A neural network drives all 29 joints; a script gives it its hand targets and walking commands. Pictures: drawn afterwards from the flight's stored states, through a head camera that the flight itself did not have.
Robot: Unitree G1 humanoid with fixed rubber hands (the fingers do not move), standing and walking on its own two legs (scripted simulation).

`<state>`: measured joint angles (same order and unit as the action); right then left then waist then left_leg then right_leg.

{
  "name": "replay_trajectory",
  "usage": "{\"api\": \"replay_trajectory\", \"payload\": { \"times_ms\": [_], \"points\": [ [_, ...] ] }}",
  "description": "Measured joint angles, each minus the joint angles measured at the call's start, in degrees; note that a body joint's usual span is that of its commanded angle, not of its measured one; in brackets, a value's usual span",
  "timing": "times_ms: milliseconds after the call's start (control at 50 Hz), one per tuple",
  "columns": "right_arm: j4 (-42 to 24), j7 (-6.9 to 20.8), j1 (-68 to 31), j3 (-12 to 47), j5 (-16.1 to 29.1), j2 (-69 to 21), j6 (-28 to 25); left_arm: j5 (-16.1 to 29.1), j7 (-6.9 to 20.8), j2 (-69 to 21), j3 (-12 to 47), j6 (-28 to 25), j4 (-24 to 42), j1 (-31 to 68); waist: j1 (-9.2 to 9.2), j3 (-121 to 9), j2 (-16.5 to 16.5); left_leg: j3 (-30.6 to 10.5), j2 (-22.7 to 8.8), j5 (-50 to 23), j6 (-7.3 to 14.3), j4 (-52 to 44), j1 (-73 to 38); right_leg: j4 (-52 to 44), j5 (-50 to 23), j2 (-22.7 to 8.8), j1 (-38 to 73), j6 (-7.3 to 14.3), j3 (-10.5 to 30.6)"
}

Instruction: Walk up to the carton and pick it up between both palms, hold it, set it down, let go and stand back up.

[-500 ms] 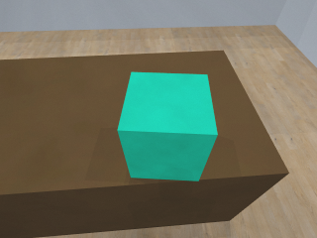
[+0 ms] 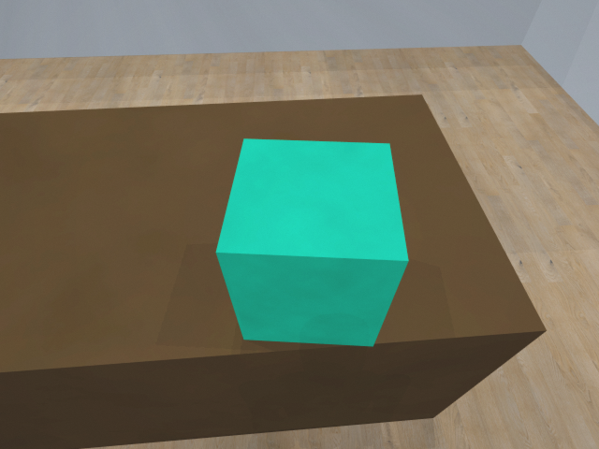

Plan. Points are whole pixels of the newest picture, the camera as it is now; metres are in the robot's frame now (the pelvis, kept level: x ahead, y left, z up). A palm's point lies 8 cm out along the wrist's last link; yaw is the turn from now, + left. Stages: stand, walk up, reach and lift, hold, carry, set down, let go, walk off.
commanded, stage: stand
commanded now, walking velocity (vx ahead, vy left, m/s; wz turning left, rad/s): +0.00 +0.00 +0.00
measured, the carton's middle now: (311, 248) +0.38 -0.01 +0.02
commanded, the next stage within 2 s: walk up in 0.44 s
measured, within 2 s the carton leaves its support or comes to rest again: neither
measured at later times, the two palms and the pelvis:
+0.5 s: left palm out of the picture -0.02 +0.19 -0.15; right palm out of the picture -0.02 -0.20 -0.15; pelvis +0.01 -0.01 +0.00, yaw +0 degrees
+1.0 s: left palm out of the picture +0.02 +0.26 -0.17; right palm out of the picture +0.03 -0.24 -0.14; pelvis -0.05 +0.01 -0.02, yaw -4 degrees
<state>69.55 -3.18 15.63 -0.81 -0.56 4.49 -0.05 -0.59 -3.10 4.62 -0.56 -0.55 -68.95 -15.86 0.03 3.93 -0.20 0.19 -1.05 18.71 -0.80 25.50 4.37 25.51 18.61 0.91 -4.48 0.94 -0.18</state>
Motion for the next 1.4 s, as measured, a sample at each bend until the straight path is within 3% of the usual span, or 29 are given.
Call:
{"api": "replay_trajectory", "payload": {
  "times_ms": [660, 780, 860, 880, 920, 960, 1020, 1100, 1160, 1220, 1260, 1300, 1340, 1400],
  "points": [
    [-0.1, -0.1, -0.1, 0.0, 0.0, 0.2, 0.1, 0.0, 0.1, 0.2, -0.1, -0.4, 0.8, -0.4, -0.04, 0.1, -0.2, -0.3, -1.1, 0.6, -1.0, -0.3, -0.8, -0.6, 0.5, 1.1, 0.9, 1.1, -0.3],
    [-4.0, -1.5, -5.5, -1.1, -0.8, 3.0, 0.7, -0.5, -0.6, 2.5, -1.7, 0.3, 5.2, 4.0, -0.74, 6.0, 0.1, 0.9, -1.4, 0.5, 0.8, 12.5, 6.8, 5.4, 1.5, 1.4, -3.6, 1.3, 0.7],
    [-7.2, -2.4, -9.4, -1.7, -0.5, 5.6, 2.2, -0.7, -1.1, 4.4, -2.2, 1.3, 7.9, 6.3, -1.01, 8.2, -0.7, 0.2, -0.6, 11.0, 1.0, 19.3, 11.1, 8.0, 1.5, 2.4, -5.4, 1.3, 0.5],
    [-8.0, -2.3, -10.3, -1.7, -0.4, 6.0, 2.3, -1.0, -1.1, 5.1, -2.2, 1.8, 8.2, 6.8, -1.03, 8.5, -0.6, 0.5, -0.5, 9.9, 1.2, 17.2, 11.2, 8.9, 1.6, 2.6, -6.2, 1.1, 0.6],
    [-9.5, -1.8, -11.9, -1.8, -0.3, 5.9, 1.6, -1.4, -0.7, 7.2, -2.0, 3.0, 8.6, 8.1, -1.26, 9.4, 1.1, 1.9, 0.1, -0.8, 2.0, 12.9, 10.5, 12.4, 2.5, 2.2, -8.0, 0.4, 1.4],
    [-11.2, -1.2, -13.0, -2.0, -0.2, 5.0, 1.3, -1.3, -0.8, 9.1, -2.3, 4.1, 9.4, 9.3, -2.08, 10.2, 3.7, 4.0, 1.0, -0.8, 2.7, 13.0, 10.4, 19.9, 6.9, 1.6, -11.4, -0.4, 3.3],
    [-13.1, -0.9, -13.8, -2.1, 0.3, 4.7, 1.7, -1.5, -1.6, 10.1, -3.1, 5.4, 11.0, 10.2, -1.52, 10.3, 4.1, 4.7, 0.5, -0.4, 3.4, 12.4, 10.4, 35.9, 17.4, 3.7, -16.4, -2.1, 4.6],
    [-15.8, -0.9, -14.3, -1.7, -0.6, 4.9, 2.5, -0.9, -0.6, 10.5, -3.4, 5.1, 12.7, 10.6, -0.78, 10.2, 3.5, 6.0, -0.1, -3.3, 3.4, 9.8, 11.0, 44.3, 16.9, 3.4, -19.2, -3.7, 6.0],
    [-17.1, -0.5, -14.2, -1.2, -0.8, 5.2, 2.0, -0.5, 0.4, 10.4, -3.1, 4.7, 14.0, 10.2, -0.28, 10.0, 2.6, 6.9, -0.7, -4.6, 3.2, 9.6, 12.6, 38.6, 15.9, 1.2, -17.8, -4.5, 6.0],
    [-17.7, 0.2, -13.4, -0.6, -1.3, 5.8, 1.8, -0.3, 1.3, 9.8, -2.5, 4.2, 14.9, 9.5, -0.14, 9.2, 1.8, 8.1, -1.4, -4.8, 2.6, 11.5, 14.8, 25.7, 14.0, -1.5, -13.7, -4.3, 5.0],
    [-17.4, 0.8, -13.0, -0.2, -1.5, 6.6, 2.3, -0.3, 1.8, 9.0, -2.3, 3.5, 15.3, 9.0, -0.02, 9.1, 0.5, 8.2, -2.5, -4.0, 2.1, 14.6, 16.6, 17.2, 5.6, -1.9, -10.7, -3.1, 3.7],
    [-16.5, 1.6, -12.4, 0.0, -1.3, 8.4, 3.2, -0.1, 2.2, 6.9, -1.6, 2.8, 15.5, 8.7, 0.99, 9.8, -3.4, 5.7, -4.4, -2.3, 1.3, 17.6, 17.6, 16.5, 2.5, 0.3, -9.7, -1.6, 1.6],
    [-16.0, 1.7, -10.6, 0.1, -1.1, 9.3, 4.7, 0.9, 2.4, 5.6, -1.0, 2.1, 16.2, 6.8, 0.42, 7.9, -3.9, 3.0, -2.4, 7.4, 0.7, 22.4, 19.3, 17.1, 3.2, 0.3, -11.0, -0.8, 2.2],
    [-14.8, 2.1, -8.3, 0.0, -0.3, 10.5, 5.0, 0.8, 1.7, 3.9, -0.4, 2.1, 15.8, 4.8, 0.57, 5.9, -4.7, -1.0, 0.0, 12.4, 0.2, 28.5, 19.3, 14.7, 1.5, 0.5, -11.3, -0.7, 2.9]
  ]
}}
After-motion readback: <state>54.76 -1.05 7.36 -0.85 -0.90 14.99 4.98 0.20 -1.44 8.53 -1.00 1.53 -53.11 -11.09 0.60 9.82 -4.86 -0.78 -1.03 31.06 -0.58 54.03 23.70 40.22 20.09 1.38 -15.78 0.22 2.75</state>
